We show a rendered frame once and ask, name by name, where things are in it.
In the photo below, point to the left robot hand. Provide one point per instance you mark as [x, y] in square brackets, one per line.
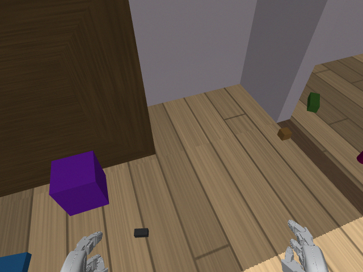
[76, 260]

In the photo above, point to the right robot hand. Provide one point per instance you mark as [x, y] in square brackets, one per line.
[310, 256]

